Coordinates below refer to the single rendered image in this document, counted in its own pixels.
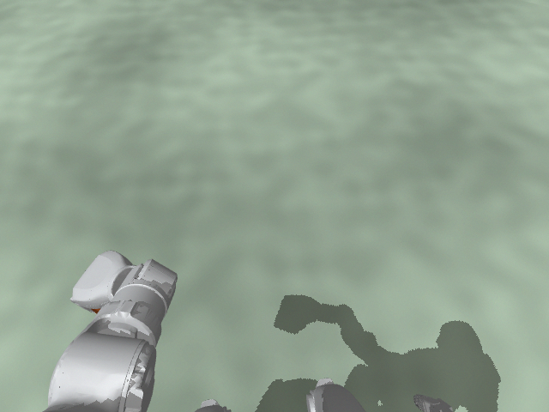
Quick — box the left robot hand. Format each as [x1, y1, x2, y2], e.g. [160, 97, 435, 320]
[70, 251, 133, 313]

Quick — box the right robot hand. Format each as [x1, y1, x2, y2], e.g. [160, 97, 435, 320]
[413, 394, 453, 412]

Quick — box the left robot arm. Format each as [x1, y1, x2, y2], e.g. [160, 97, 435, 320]
[43, 259, 178, 412]

